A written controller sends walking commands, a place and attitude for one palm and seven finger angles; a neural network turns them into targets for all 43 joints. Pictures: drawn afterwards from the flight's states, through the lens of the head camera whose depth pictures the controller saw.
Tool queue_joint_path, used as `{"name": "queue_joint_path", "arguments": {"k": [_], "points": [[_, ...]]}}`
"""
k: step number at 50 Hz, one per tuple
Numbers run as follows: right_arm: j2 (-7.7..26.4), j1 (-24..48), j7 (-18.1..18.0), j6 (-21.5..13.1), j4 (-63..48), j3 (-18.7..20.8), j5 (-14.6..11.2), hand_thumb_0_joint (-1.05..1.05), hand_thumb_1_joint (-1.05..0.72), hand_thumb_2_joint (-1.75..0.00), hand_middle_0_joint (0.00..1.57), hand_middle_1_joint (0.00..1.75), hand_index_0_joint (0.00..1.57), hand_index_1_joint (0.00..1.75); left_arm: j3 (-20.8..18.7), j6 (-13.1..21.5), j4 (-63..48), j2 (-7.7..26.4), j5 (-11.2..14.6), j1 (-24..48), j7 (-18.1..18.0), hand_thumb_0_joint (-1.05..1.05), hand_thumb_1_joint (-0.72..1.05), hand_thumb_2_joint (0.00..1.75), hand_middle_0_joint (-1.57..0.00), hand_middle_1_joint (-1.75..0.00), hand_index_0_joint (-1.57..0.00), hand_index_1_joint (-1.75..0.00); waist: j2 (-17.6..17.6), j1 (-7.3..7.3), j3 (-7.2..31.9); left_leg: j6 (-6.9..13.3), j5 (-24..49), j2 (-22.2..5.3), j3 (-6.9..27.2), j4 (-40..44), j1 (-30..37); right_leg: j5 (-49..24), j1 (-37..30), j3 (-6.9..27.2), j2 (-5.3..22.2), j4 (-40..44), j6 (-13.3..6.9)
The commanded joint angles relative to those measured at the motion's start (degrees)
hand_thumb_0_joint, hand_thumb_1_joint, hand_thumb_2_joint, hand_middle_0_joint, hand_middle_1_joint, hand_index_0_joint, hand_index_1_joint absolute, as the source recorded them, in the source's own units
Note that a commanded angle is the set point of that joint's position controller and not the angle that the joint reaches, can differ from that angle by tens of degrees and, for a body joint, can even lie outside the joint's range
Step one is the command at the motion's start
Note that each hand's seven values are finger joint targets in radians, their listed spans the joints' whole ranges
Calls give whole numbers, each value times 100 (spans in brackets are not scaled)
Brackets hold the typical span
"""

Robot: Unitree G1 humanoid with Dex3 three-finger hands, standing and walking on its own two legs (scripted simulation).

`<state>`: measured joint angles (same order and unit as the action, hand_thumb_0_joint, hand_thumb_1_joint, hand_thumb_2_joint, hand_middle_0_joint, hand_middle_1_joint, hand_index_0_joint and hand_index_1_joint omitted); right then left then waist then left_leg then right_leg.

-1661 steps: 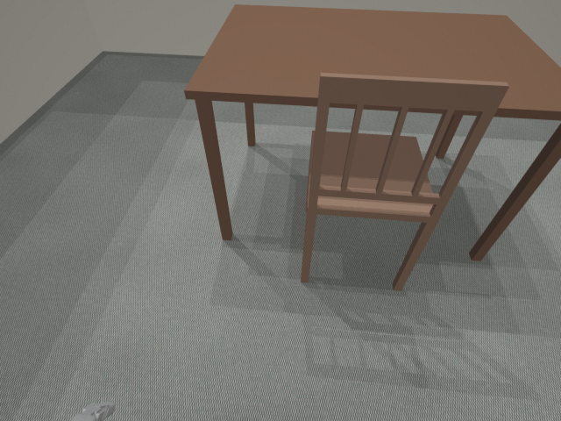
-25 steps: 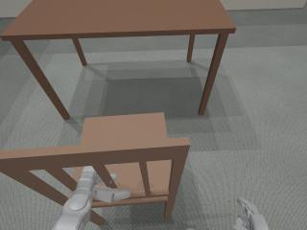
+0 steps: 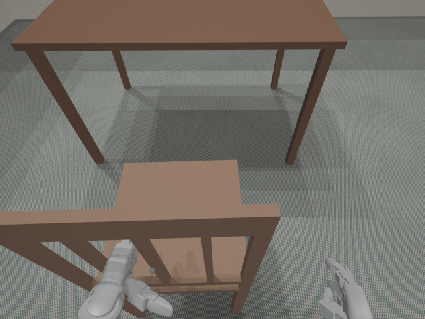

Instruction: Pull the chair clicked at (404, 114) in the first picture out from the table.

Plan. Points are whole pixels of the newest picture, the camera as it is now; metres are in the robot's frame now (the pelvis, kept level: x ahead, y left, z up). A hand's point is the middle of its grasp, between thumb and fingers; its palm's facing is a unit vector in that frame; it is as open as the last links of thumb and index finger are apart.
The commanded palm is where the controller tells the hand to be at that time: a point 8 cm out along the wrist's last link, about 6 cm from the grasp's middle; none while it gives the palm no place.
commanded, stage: draw the fingers out of the gap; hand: left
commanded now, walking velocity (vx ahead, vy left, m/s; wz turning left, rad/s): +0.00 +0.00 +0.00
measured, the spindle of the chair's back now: (155, 261) +0.24 +0.13 -0.05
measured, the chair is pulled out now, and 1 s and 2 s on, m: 0.57 0.57 0.57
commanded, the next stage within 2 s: draw the hand back to the body in 0.74 s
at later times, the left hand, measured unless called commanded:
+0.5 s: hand (139, 316) +0.15 +0.13 -0.03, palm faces -0.06 -0.98 -0.18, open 17.5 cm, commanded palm +0.13 +0.18 -0.01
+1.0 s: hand out of the picture +0.11 +0.14 +0.01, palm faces +0.06 -1.00 -0.06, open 17.5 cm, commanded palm +0.08 +0.20 +0.02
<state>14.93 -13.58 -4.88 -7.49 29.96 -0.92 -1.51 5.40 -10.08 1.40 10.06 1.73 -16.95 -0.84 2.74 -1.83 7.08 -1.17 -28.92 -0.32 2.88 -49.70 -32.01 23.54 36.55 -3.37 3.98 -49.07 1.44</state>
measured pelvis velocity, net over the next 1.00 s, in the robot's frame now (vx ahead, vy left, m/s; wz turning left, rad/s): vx -0.02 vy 0.00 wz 0.01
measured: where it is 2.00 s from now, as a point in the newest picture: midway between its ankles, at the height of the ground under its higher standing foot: outside the picture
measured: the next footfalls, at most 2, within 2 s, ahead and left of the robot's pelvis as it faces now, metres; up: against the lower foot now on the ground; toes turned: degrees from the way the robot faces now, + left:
none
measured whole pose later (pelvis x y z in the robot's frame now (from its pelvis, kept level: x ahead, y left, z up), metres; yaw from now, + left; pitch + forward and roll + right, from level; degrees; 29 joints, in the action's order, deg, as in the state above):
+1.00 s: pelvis -0.02 +0.00 -0.03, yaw +1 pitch +12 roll -2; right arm 11.6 -14.1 -6.9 -10.0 26.5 0.8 -2.6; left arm 4.8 1.6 -22.7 10.6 6.5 -46.6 0.8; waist 2.2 0.4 9.7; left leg -1.3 -32.8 -0.4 4.5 -61.4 -40.9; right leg 26.4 44.1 -4.5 4.0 -58.4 1.3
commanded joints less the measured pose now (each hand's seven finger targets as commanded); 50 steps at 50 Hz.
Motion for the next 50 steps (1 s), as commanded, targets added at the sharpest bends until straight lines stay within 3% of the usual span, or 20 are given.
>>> {"name": "queue_joint_path", "arguments": {"k": [1, 5, 9, 13, 14, 16, 19, 21, 22, 23, 30, 39, 43, 44, 46, 49, 50], "points": [[635, 177, -97, -196, -942, 308, -36, 0, -90, -90, 20, 30, 20, 30, -554, 205, -1271, 650, -39, -34, -82, 0, -55, 20, 0, 0, 0, 0, -374, -25, 1120, 161, 2418, -1, -294, 514, 62, -2394, -1271, -159, -31, 387, -220], [550, 255, -79, -224, -1110, 310, -50, 0, -90, -90, 20, 30, 20, 30, -248, 219, -2023, 426, -47, -605, -126, 0, -55, 20, 0, 0, 0, 0, 72, 9, 1289, 131, 2741, -30, -238, 461, 263, -2367, -1225, -193, -19, 299, -254], [557, 263, -122, -235, -1110, 318, -43, 0, -90, -90, 20, 30, 20, 30, -64, 175, -2039, 303, -53, -958, -121, 0, -55, 20, 0, 0, 0, 0, -351, -123, 955, 160, 2395, -36, -166, 399, 15, -2077, -964, -257, -70, 320, -225], [563, 256, -167, -254, -1181, 310, -34, 0, -90, -90, 20, 30, 20, 30, -82, 189, -2208, 410, -117, -1128, -97, 0, -55, 20, 0, 0, 0, 0, -500, -122, 857, 181, 1890, 13, -158, 354, -190, -1607, -777, -243, -80, 300, -188], [550, 296, -182, -254, -1186, 319, -32, 0, -90, -90, 20, 30, 20, 30, -177, 187, -2251, 479, -121, -1255, -109, 0, -55, 20, 0, 0, 0, 0, -418, -58, 803, 181, 1855, 29, -163, 364, -259, -1543, -787, -237, -84, 300, -218], [522, 268, -190, -273, -1225, 289, -25, 0, -90, -90, 20, 30, 20, 30, -89, 242, -2487, 472, -170, -1230, -148, 0, -55, 20, 0, 0, 0, 0, -209, -69, 875, 178, 1822, 42, -154, 331, -188, -1432, -709, -230, -73, 247, -221], [476, 287, -212, -275, -1260, 315, -40, 0, -90, -90, 20, 30, 20, 30, -174, 288, -2653, 533, -182, -1567, -200, 0, -55, 20, 0, 0, 0, 0, -214, -4, 973, 179, 1827, 38, -148, 286, -229, -1354, -717, -218, -85, 223, -240], [455, 330, -225, -264, -1251, 293, -45, 0, -90, -90, 20, 30, 20, 30, -225, 294, -2604, 549, -145, -1688, -202, 0, -55, 20, 0, 0, 0, 0, -250, -9, 882, 171, 1615, 53, -144, 280, -337, -1159, -671, -219, -93, 228, -228], [469, 336, -229, -272, -1280, 270, -52, 0, -90, -90, 20, 30, 20, 30, -69, 300, -2674, 464, -154, -1651, -165, 0, -55, 20, 0, 0, 0, 0, -152, -56, 796, 179, 1542, 57, -142, 266, -334, -1066, -573, -208, -93, 241, -221], [465, 346, -234, -271, -1286, 270, -60, 0, -90, -90, 20, 30, 20, 30, -86, 271, -2590, 474, -151, -1711, -159, 0, -55, 20, 0, 0, 0, 0, -260, -55, 659, 183, 1423, 42, -122, 279, -407, -921, -502, -222, -102, 261, -215], [428, 451, -236, -291, -1406, 309, -76, 0, -90, -90, 20, 30, 20, 30, -21, 177, -2767, 417, -124, -2485, -45, 0, -55, 20, 0, 0, 0, 0, -348, 49, 704, 187, 1266, 61, -103, 251, -585, -761, -577, -207, -93, 250, -230], [335, 399, -284, -273, -1492, 392, -88, 0, -90, -90, 20, 30, 20, 30, -138, 416, -3190, 581, -223, -2975, -82, 0, -55, 20, 0, 0, 0, 0, -248, 71, 637, 212, 1132, 86, -142, 50, -788, -567, -367, -150, -130, 161, -259], [319, 428, -294, -298, -1538, 413, -114, 0, -90, -90, 20, 30, 20, 30, 18, 521, -3299, 443, -175, -3290, 48, 0, -55, 20, 0, 0, 0, 0, -290, 46, 651, 224, 1057, 90, -145, -28, -801, -510, -250, -141, -134, 131, -225], [298, 415, -294, -445, -1489, 407, -112, 0, -90, -90, 20, 30, 20, 30, -146, 1154, -4003, 58, 529, -2843, 72, 0, -55, 20, 0, 0, 0, 0, -357, 29, 509, 178, 1153, 135, -114, -192, -887, -685, -81, -256, -178, 65, -243], [312, 365, -272, -564, -1286, 422, -120, 0, -90, -90, 20, 30, 20, 30, -431, 1582, -3808, 427, 522, -3051, 85, 0, -55, 20, 0, 0, 0, 0, -210, 107, 765, 158, 1199, 128, -102, -218, -814, -616, -103, -255, -197, -43, -256], [262, 321, -243, -643, -1151, 494, -152, 0, -90, -90, 20, 30, 20, 30, -756, 2055, -3954, 575, 669, -3082, 140, 0, -55, 20, 0, 0, 0, 0, -123, 167, 883, 126, 1440, 108, -91, -266, -795, -812, -180, -241, -191, -136, -275], [248, 356, -212, -659, -1124, 473, -154, 0, -90, -90, 20, 30, 20, 30, -632, 2225, -3914, 443, 701, -3060, 198, 0, -55, 20, 0, 0, 0, 0, -23, 146, 804, 111, 1398, 122, -103, -283, -805, -765, -101, -239, -179, -165, -263]]}}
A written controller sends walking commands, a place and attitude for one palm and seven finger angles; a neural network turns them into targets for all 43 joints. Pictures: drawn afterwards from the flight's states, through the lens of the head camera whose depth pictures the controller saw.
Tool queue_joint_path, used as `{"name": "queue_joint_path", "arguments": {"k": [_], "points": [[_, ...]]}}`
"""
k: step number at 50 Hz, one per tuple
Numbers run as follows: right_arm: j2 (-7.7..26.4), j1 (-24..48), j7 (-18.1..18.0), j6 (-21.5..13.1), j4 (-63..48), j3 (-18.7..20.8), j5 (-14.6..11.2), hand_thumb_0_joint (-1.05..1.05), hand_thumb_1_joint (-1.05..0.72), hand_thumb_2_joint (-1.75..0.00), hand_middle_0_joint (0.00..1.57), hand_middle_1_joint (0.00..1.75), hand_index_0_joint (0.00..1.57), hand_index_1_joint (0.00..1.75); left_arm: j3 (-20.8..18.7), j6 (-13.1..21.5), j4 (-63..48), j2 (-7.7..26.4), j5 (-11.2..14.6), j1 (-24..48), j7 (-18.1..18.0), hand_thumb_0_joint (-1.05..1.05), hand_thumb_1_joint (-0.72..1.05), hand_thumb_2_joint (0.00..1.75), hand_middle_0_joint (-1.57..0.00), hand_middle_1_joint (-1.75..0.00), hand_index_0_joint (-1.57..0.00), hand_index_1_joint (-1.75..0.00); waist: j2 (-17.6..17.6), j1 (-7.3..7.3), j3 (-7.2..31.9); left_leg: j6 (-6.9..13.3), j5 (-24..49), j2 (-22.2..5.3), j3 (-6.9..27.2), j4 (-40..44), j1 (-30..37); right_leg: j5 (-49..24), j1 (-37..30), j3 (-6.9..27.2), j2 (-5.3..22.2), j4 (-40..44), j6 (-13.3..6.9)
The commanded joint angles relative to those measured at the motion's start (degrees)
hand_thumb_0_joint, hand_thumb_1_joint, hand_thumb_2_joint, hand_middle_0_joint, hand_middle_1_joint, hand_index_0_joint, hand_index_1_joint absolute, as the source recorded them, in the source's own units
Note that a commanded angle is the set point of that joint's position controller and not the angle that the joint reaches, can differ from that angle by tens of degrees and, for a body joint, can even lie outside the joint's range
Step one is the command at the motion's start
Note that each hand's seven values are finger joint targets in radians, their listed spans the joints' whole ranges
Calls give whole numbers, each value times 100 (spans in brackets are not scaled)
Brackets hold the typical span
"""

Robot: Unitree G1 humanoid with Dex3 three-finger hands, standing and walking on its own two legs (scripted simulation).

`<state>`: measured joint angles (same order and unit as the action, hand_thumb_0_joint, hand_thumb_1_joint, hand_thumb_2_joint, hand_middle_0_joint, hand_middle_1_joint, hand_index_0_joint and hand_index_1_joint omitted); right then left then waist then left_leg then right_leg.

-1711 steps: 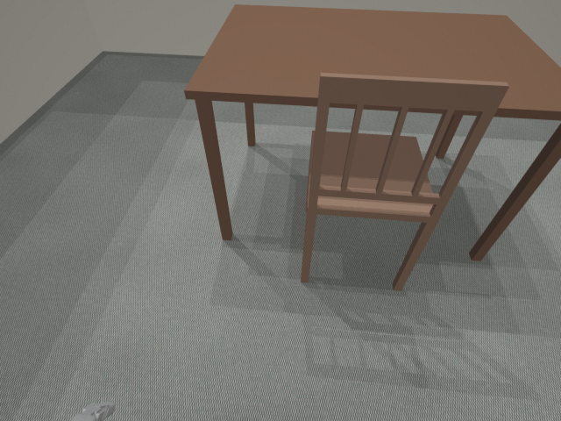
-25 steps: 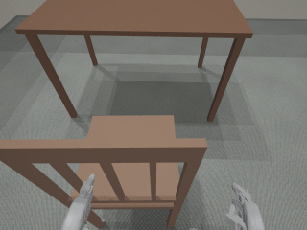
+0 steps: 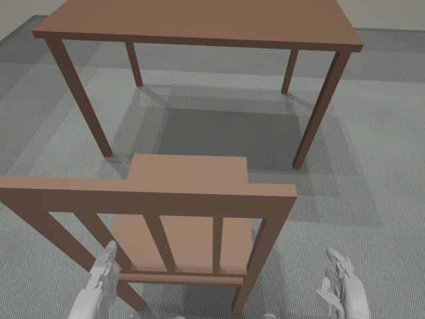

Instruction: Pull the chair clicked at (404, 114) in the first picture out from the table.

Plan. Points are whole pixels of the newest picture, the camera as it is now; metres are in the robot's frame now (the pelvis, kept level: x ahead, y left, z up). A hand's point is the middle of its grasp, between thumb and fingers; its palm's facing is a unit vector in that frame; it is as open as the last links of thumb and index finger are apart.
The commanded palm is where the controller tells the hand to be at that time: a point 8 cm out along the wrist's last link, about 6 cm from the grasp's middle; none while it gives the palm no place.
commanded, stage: draw the hand back to the body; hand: left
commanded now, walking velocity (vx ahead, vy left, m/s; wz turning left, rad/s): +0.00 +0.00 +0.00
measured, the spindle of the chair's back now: (162, 245) +0.26 +0.12 -0.02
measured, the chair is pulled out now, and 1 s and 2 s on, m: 0.57 0.57 0.57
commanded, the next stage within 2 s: step back with the hand held close in 1.44 s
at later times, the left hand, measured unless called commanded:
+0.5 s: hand (97, 296) +0.15 +0.17 +0.10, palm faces -0.01 -0.94 -0.35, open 16.1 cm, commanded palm +0.12 +0.24 +0.14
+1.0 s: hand (70, 277) +0.16 +0.20 +0.12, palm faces +0.04 -0.82 -0.57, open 7.7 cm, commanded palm +0.16 +0.27 +0.24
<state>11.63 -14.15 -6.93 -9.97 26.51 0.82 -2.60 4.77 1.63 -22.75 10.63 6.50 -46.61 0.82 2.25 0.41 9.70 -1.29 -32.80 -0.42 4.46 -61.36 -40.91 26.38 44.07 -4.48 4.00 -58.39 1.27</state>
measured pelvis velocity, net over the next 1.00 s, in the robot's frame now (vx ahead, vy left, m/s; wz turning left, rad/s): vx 0.01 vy -0.03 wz -0.01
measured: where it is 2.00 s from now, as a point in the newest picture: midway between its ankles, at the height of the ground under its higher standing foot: outside the picture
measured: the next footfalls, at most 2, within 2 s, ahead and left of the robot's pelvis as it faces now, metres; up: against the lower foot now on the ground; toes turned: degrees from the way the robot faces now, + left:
none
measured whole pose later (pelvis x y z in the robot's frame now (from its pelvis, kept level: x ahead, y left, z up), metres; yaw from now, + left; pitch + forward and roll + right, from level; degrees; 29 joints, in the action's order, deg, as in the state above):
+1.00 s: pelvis +0.01 -0.03 +0.06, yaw -1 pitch -2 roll +0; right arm 13.8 -10.0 -8.1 -13.7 38.5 -1.9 -2.0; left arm -5.2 -8.4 -22.3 28.8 1.5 -37.7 -4.1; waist 6.0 3.5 -3.4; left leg -3.4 -20.8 -3.1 3.6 -31.4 -8.9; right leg 16.9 14.0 -5.1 1.2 -32.6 -0.9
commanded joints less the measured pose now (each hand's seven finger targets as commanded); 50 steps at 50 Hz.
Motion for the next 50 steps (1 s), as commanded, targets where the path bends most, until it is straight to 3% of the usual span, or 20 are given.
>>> {"name": "queue_joint_path", "arguments": {"k": [1, 4, 8, 10, 14, 18, 19, 20, 23, 27, 30, 32, 35, 37, 40, 43, 44, 50], "points": [[565, 444, 21, -404, -709, 315, -55, 0, -90, -90, 20, 30, 20, 30, -674, 1224, -1388, 444, 258, 2, 83, 0, -55, 20, 0, 0, 0, 0, -101, -85, 472, 113, 1765, 106, -240, 861, 8, -1033, -794, -143, -190, 728, -246], [529, 624, 162, -407, -633, 372, -77, 0, -90, -90, 20, 30, 20, 30, -692, 1737, -1181, 391, 305, -178, 366, 0, -55, 20, 0, 0, 0, 0, -50, -1, 413, 102, 1780, 71, -250, 793, -163, -1041, -763, -87, -160, 650, -264], [526, 755, 243, -420, -615, 378, -127, 0, -90, -90, 20, 30, 20, 30, -1075, 2275, -1495, 777, 551, 173, 684, 0, -55, 20, 0, 0, 0, 0, -20, 14, 600, 110, 1635, 67, -246, 774, -111, -833, -865, -7, -142, 660, -253], [520, 807, 248, -393, -674, 368, -178, 0, -90, -90, 20, 30, 20, 30, -1215, 2167, -1491, 822, 625, 7, 754, 0, -55, 20, 0, 0, 0, 0, 171, 68, 729, 125, 1701, 62, -253, 908, 124, -907, -1066, -12, -122, 743, -253], [525, 862, 108, -370, -694, 317, -253, 0, -90, -90, 20, 30, 20, 30, -1758, 1760, -1537, 1069, 917, 292, 732, 0, -51, 22, -1, -1, -1, -1, -209, 54, 665, 146, 1431, 48, -206, 1121, 200, -645, -1390, 29, -132, 1117, -207], [528, 826, -17, -473, -614, 239, -287, 0, -90, -90, 20, 30, 20, 30, -2055, 1588, -1640, 1177, 1117, 663, 706, 0, -37, 29, -2, -4, -2, -4, -232, 32, 423, 145, 1305, 38, -162, 1366, 412, -422, -1476, 4, -149, 1399, -174], [516, 664, -149, -263, -532, 204, -86, 0, -90, -90, 20, 30, 20, 30, -2582, 916, -1438, 2440, -48, 378, -167, 0, -33, 31, -3, -5, -3, -5, 17, 470, 723, 123, 1396, -186, -193, 1648, 734, -483, -2086, 244, -6, 1641, -369], [428, 643, -170, -227, -732, 78, -69, 0, -90, -90, 20, 30, 20, 30, -2001, 624, -2033, 1652, -136, 418, -463, 0, -30, 32, -4, -5, -4, -5, 299, 240, 394, 126, 1422, -135, -245, 1790, 907, -693, -2102, 144, 51, 1749, -334], [408, 684, -229, -110, -500, 34, -43, 0, -90, -90, 20, 30, 20, 30, -2079, 190, -1902, 1653, -293, 479, -874, 0, -19, 37, -5, -8, -5, -8, 480, 246, 3, 96, 1674, -202, -248, 1978, 1185, -991, -2293, 30, 25, 1927, -356], [453, 815, -288, -104, -389, -62, -5, 0, -90, -90, 20, 30, 20, 30, -2360, 28, -1862, 1962, -361, 1002, -1100, 0, -4, 44, -7, -10, -7, -10, 360, 266, -366, 101, 1615, -228, -238, 2389, 1657, -928, -2507, 20, 12, 2376, -345], [492, 914, -296, -187, -281, -102, 21, 0, -90, -90, 20, 30, 20, 30, -2570, 13, -1848, 2144, -351, 1356, -1187, 0, 7, 50, -8, -13, -8, -13, 514, 275, -544, 102, 1545, -204, -241, 2659, 1910, -837, -2724, 74, -1, 2699, -352], [521, 928, -279, -269, -194, -102, 39, 0, -90, -90, 20, 30, 20, 30, -2731, 57, -1870, 2268, -361, 1470, -1216, 0, 14, 53, -10, -14, -10, -14, 340, 307, -462, 121, 1695, -214, -251, 2784, 2145, -1032, -2883, 95, -5, 2794, -348], [552, 972, -252, -400, -60, -107, 61, 0, -90, -90, 20, 30, 20, 30, -2937, 95, -2035, 2445, -359, 1655, -1235, 0, 25, 58, -11, -16, -11, -16, 654, 339, -335, 115, 1927, -184, -285, 2942, 2430, -1351, -3174, 176, 12, 2935, -358], [569, 973, -226, -490, 22, -100, 81, 0, -90, -90, 20, 30, 20, 30, -3068, 122, -2168, 2537, -359, 1682, -1258, 0, 32, 62, -12, -18, -12, -18, 589, 370, -180, 125, 2198, -189, -285, 3054, 2614, -1691, -3380, 161, 14, 2946, -354], [599, 1024, -212, -583, 128, -95, 67, 0, -90, -90, 20, 30, 20, 30, -3205, 120, -2295, 2677, -370, 1953, -1287, 0, 43, 67, -13, -20, -13, -20, 777, 354, -195, 124, 2380, -159, -330, 3145, 2820, -1928, -3496, 249, 24, 3085, -343], [638, 1004, -191, -652, 214, -89, 72, 0, -90, -90, 20, 30, 20, 30, -3348, 144, -2378, 2802, -358, 2111, -1323, 0, 54, 73, -15, -22, -15, -22, 601, 353, -59, 148, 2638, -171, -341, 3249, 3007, -2248, -3667, 209, 29, 3112, -319], [658, 1014, -184, -674, 261, -97, 58, 0, -90, -90, 20, 30, 20, 30, -3444, 134, -2439, 2959, -364, 2218, -1338, 0, 57, 74, -16, -23, -16, -23, 799, 365, 8, 139, 2685, -150, -323, 3267, 3046, -2319, -3754, 273, 42, 3134, -338], [712, 990, -151, -738, 395, -96, 9, 0, -90, -90, 20, 30, 20, 30, -3662, 154, -2653, 3246, -376, 2525, -1385, 0, 79, 85, -19, -28, -19, -28, 764, 353, 172, 167, 3121, -146, -366, 3333, 3300, -2921, -3971, 264, 86, 3084, -312]]}}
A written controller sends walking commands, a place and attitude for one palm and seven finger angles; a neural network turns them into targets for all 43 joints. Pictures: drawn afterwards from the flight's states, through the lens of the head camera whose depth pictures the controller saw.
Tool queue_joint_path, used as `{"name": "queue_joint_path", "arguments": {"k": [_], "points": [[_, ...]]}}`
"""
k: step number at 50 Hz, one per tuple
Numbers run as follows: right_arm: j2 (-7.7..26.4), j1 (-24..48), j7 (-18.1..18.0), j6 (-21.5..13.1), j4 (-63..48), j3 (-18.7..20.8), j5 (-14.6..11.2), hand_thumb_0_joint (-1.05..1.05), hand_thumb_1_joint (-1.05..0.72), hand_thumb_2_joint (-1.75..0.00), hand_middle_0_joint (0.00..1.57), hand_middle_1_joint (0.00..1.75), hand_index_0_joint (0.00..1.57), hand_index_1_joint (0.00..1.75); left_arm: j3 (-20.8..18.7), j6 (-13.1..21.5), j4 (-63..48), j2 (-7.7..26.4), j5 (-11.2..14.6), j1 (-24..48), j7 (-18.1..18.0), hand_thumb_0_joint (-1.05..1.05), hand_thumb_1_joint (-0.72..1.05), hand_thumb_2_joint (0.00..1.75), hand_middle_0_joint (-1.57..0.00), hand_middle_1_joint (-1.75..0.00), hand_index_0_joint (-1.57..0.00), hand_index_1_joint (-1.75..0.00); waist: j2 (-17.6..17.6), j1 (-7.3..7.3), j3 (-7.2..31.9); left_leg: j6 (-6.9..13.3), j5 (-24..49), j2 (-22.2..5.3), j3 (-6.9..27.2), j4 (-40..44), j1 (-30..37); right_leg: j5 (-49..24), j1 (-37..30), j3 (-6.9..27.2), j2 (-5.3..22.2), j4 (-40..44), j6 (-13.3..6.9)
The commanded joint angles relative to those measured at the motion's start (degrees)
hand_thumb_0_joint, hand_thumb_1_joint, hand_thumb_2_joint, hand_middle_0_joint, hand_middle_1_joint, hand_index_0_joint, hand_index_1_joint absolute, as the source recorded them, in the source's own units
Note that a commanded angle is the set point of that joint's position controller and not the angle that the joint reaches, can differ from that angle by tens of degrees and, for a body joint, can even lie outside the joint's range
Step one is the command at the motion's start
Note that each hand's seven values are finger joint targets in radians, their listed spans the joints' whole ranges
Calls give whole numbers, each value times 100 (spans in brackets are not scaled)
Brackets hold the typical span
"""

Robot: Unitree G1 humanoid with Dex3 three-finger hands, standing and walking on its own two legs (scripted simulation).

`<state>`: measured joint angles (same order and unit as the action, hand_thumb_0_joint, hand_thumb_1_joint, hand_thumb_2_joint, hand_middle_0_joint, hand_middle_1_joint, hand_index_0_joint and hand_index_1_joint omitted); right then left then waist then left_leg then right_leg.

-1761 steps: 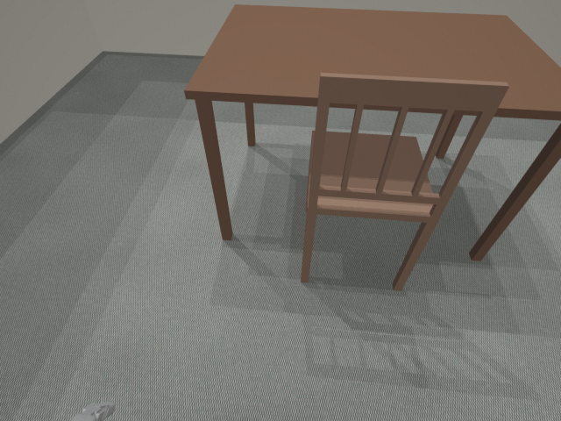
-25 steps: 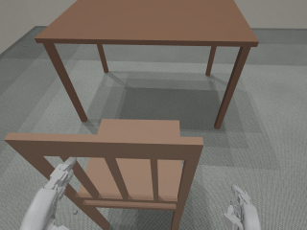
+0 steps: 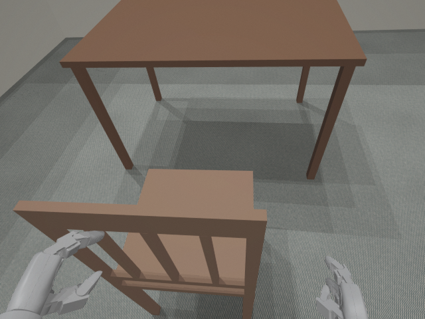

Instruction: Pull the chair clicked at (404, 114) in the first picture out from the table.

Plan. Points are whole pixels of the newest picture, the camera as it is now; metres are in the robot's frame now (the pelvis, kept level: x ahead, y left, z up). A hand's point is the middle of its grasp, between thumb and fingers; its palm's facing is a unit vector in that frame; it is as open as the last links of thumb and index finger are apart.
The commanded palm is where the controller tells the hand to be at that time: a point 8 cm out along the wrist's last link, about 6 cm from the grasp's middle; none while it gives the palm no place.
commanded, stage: draw the hand back to the body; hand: left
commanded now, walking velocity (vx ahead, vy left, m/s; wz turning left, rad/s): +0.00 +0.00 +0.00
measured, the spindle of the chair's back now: (163, 257) +0.25 +0.16 -0.08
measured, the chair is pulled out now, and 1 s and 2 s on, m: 0.57 0.57 0.57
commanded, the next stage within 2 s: step back with the hand held close in 0.44 s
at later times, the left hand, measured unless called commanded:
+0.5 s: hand (16, 227) +0.18 +0.28 +0.18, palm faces +0.52 -0.73 -0.45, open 7.0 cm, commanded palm +0.13 +0.31 +0.18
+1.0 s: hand (11, 253) +0.16 +0.30 +0.14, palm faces +0.33 -0.76 -0.56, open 7.4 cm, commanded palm +0.10 +0.34 +0.18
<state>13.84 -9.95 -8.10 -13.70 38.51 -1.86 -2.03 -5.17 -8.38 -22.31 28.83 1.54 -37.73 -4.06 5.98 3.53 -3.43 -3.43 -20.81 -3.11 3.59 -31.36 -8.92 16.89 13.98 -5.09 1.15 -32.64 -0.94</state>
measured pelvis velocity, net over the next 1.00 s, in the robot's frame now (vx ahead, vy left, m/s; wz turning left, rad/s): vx -0.05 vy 0.04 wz -0.02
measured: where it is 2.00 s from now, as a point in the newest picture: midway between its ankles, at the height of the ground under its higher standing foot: outside the picture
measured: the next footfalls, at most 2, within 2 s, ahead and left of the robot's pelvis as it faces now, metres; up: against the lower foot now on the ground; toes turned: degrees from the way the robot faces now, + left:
right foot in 1.96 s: -0.05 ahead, -0.11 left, +0.00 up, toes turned +1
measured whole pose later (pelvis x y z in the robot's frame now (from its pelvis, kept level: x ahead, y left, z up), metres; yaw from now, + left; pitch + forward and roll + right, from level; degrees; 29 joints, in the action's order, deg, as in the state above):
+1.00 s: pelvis -0.05 +0.04 +0.01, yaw -1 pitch +0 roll +1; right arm 10.8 -10.0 -5.8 -2.9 35.8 1.5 -1.9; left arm -22.4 6.5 -27.6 23.4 1.2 -33.5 -8.8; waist 1.1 0.0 -5.3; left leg 0.1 -14.7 0.8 0.6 -28.7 -14.1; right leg 8.8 18.7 -1.8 4.6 -27.5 2.5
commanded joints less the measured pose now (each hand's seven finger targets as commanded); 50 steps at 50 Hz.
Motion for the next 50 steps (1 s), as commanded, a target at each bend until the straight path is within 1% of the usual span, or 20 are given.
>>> {"name": "queue_joint_path", "arguments": {"k": [1, 4, 9, 11, 16, 18, 20, 22, 25, 27, 28, 29, 30, 31, 35, 39, 43, 47, 49, 50], "points": [[498, 571, -19, -366, -796, 175, -57, 0, -90, -90, 20, 30, 20, 30, -2705, 1163, -2765, 1456, 127, 1669, -906, 0, 83, 87, -19, -29, -19, -29, 412, 46, 1504, 373, 2016, 114, -266, 354, 110, -2066, -992, 301, 374, 474, -95], [505, 569, 2, -370, -736, 184, -92, 0, -90, -90, 20, 30, 20, 30, -2794, 1121, -2773, 1567, 119, 1748, -923, 0, 90, 90, -20, -30, -20, -30, 527, 42, 1549, 366, 2188, 119, -260, 377, 177, -2187, -1023, 309, 375, 466, -99], [529, 670, 52, -394, -705, 173, -90, 0, -90, -90, 20, 30, 20, 30, -2709, 1132, -2643, 1463, 132, 1775, -862, 0, 90, 90, -20, -30, -20, -30, 503, 28, 1510, 378, 2256, 119, -292, 393, 279, -2342, -1034, 311, 376, 507, -70], [544, 626, 51, -370, -698, 203, -66, 0, -90, -90, 20, 30, 20, 30, -2684, 1203, -2450, 1330, 145, 1849, -849, 0, 90, 90, -20, -30, -20, -30, 137, -11, 1439, 399, 2242, 87, -301, 415, 320, -2406, -1009, 253, 392, 520, -32], [572, 738, 75, -235, -670, 280, -27, 0, -90, -90, 20, 30, 20, 30, -2476, 1287, -1289, 806, 134, 1921, -680, 0, 90, 90, -20, -30, -20, -30, -615, -53, 866, 444, 1587, 59, -327, 548, 264, -1703, -699, 202, 355, 798, 63], [528, 824, 107, -102, -643, 328, -37, 0, -90, -90, 20, 30, 20, 30, -2240, 1266, -515, 304, 142, 1618, -597, 0, 90, 90, -20, -30, -20, -30, -988, -62, 553, 456, 1326, 62, -397, 554, 73, -1324, -590, 132, 345, 913, 120], [510, 867, 184, 104, -661, 343, -81, 0, -90, -90, 20, 30, 20, 30, -1949, 1219, 109, -148, 173, 1218, -460, 0, 90, 90, -20, -30, -20, -30, -1063, -40, 195, 456, 1086, 55, -361, 619, -224, -932, -503, 142, 357, 1039, 116], [545, 931, 210, 298, -737, 393, -88, 0, -90, -90, 20, 30, 20, 30, -1920, 1294, 63, -121, 199, 1241, -426, 0, 90, 90, -20, -30, -20, -30, -911, -24, 40, 479, 916, 53, -326, 666, -311, -631, -392, 169, 362, 1058, 104], [510, 1015, 223, 331, -944, 339, -85, 0, -90, -90, 20, 30, 20, 30, -1889, 1449, -583, 20, 206, 1486, -412, 0, 90, 90, -20, -30, -20, -30, -383, 33, 66, 486, 651, 60, -251, 751, -394, -240, -379, 209, 381, 1102, 35], [524, 1002, 200, 247, -1051, 338, -43, 0, -90, -90, 20, 30, 20, 30, -2220, 1568, -1284, 473, 199, 1631, -488, 0, 90, 90, -20, -30, -20, -30, -221, 104, 530, 491, 721, 54, -242, 772, -226, -284, -583, 236, 386, 1055, 9], [494, 1018, 196, 149, -1132, 307, -11, 0, -90, -90, 20, 30, 20, 30, -2072, 1647, -1824, 411, 172, 1728, -492, 0, 90, 90, -20, -30, -20, -30, -6, 111, 728, 490, 787, 61, -242, 786, -94, -343, -637, 258, 394, 1053, -14], [546, 748, 178, 281, -1362, 243, -61, 0, -90, -90, 20, 30, 20, 30, -3183, 2025, -2559, 1581, 196, 3029, -536, 0, 90, 90, -20, -30, -20, -30, 110, -129, 139, 599, 345, 1, -29, 854, -426, -326, -178, 1079, 607, 1483, -66], [517, 720, 148, 311, -1126, 359, -27, 0, -90, -90, 20, 30, 20, 30, -3080, 2070, -2203, 1314, 184, 2592, -532, 0, 90, 90, -20, -30, -20, -30, -304, -171, 82, 578, 296, 33, -43, 727, -488, -330, -115, 1161, 724, 1625, -158], [496, 692, 163, 342, -1109, 375, -1, 0, -90, -90, 20, 30, 20, 30, -2953, 2020, -1905, 1034, 168, 2066, -529, 0, 90, 90, -20, -30, -20, -30, -451, -178, 95, 559, 382, 63, -81, 666, -363, -300, -34, 1191, 775, 1675, -173], [558, 583, 189, 523, -1133, 431, 38, 0, -90, -90, 20, 30, 20, 30, -2670, 2007, -1464, 405, 135, 983, -546, 0, 90, 90, -20, -30, -20, -30, 304, -209, 648, 513, 1263, -166, 51, 1052, -408, -1231, -649, 781, 620, 1092, -75], [542, 624, 237, 731, -1149, 594, -3, 0, -90, -90, 20, 30, 20, 30, -2541, 1862, -946, 126, 51, 300, -563, 0, 90, 90, -20, -30, -20, -30, -228, -263, 1040, 492, 2003, -291, 26, 1037, -525, -2014, -969, 495, 575, 775, 34], [542, 641, 216, 835, -1253, 665, -12, 0, -90, -90, 20, 30, 20, 30, -2594, 1831, -1331, 302, -21, 338, -609, 0, 90, 90, -20, -30, -20, -30, -787, -274, 1183, 501, 2085, -367, 111, 920, -709, -2176, -967, 448, 580, 587, 64], [490, 624, 155, 760, -1288, 612, 0, 0, -90, -90, 20, 30, 20, 30, -2682, 1904, -1961, 508, -14, 488, -688, 0, 90, 90, -20, -30, -20, -30, -490, -246, 1195, 565, 1869, -436, 229, 932, -1000, -2010, -956, 439, 563, 336, 95], [485, 621, 121, 696, -1220, 615, -8, 0, -90, -90, 20, 30, 20, 30, -2878, 1983, -2273, 795, -24, 643, -738, 0, 90, 90, -20, -30, -20, -30, -131, -239, 1201, 622, 1684, -489, 281, 952, -1157, -1955, -1019, 468, 565, 235, 107], [440, 554, 115, 657, -1251, 577, 11, 0, -90, -90, 20, 30, 20, 30, -2795, 2015, -2317, 638, 4, 569, -738, 0, 90, 90, -20, -30, -20, -30, -21, -230, 1200, 609, 1637, -488, 295, 930, -1211, -1857, -981, 454, 545, 172, 111]]}}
